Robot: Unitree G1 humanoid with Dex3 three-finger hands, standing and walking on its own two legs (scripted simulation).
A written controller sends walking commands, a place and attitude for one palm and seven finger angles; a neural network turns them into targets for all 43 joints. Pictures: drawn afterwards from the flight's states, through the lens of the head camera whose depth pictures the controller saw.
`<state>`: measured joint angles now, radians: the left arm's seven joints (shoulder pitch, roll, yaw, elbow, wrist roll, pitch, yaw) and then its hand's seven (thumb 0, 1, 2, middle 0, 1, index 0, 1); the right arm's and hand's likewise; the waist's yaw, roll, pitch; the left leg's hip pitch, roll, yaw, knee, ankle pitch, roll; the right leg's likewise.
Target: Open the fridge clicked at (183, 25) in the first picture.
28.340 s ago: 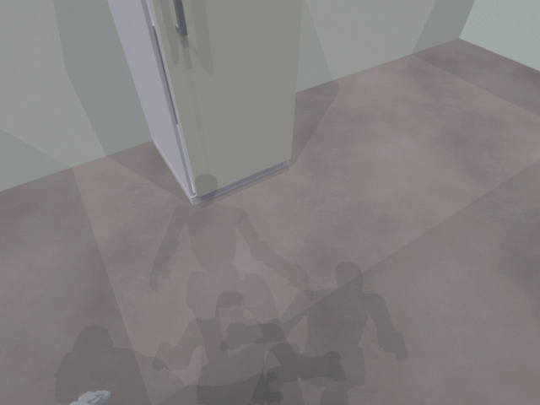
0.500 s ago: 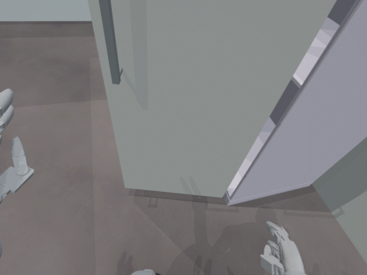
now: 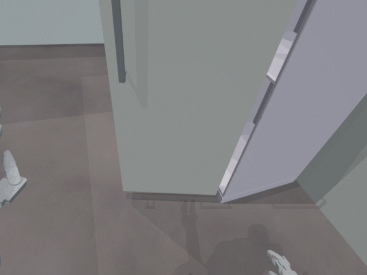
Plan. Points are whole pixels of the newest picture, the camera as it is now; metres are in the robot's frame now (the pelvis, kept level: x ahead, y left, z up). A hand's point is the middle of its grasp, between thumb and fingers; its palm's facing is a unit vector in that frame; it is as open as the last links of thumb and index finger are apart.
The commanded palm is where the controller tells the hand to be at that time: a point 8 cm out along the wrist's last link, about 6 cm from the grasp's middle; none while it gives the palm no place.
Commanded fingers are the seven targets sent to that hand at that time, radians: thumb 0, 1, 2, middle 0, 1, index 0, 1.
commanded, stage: stop stepping back and stand still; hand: left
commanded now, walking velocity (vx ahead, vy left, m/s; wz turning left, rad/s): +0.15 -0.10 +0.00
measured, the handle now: (118, 15) +0.68 +0.21 +0.27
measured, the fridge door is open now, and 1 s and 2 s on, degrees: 71 71 71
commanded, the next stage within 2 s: let the arm hang, fingers relaxed in 0.74 s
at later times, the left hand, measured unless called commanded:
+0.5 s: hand (23, 172) +0.23 +0.26 +0.18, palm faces +0.46 -0.77 -0.44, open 7.4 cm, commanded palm +0.16 +0.30 +0.19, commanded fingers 0.00 0.90 0.90 -0.20 -0.30 -0.20 -0.30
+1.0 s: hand (52, 243) +0.21 +0.28 -0.05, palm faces +0.10 -0.90 -0.42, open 7.4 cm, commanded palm none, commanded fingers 0.00 0.90 0.90 -0.20 -0.30 -0.20 -0.30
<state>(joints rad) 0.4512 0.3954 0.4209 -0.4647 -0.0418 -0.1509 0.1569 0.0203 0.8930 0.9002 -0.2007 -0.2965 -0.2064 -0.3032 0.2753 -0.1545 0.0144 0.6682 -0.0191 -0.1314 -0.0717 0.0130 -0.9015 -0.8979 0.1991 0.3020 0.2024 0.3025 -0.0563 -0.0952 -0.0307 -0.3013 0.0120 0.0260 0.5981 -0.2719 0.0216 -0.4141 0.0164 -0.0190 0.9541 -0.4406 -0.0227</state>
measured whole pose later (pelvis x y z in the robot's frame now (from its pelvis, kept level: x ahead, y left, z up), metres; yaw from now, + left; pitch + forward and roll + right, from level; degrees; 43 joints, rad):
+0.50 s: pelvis +0.03 +0.00 +0.00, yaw +2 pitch -1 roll -1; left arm 0.51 0.40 0.42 -0.48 -0.03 -0.23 0.14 0.02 0.89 0.90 -0.21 -0.30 -0.21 -0.30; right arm 0.21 -0.19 0.01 0.63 -0.01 -0.16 -0.06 0.01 -0.90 -0.90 0.20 0.30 0.20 0.30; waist -0.01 -0.01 0.00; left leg -0.31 0.05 0.02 0.59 -0.27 -0.02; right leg -0.21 0.02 -0.05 0.56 -0.33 -0.03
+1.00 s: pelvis +0.02 +0.02 +0.00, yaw +4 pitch +1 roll -1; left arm 0.23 0.34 0.08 0.41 0.03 0.00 0.00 0.01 0.90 0.90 -0.20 -0.30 -0.20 -0.30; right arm 0.12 -0.32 0.00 0.78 -0.02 -0.03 0.01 0.01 -0.90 -0.90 0.20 0.30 0.20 0.30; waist -0.01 0.06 -0.02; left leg -0.38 0.00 0.03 0.61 -0.25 0.02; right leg -0.29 -0.03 -0.06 0.60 -0.33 0.01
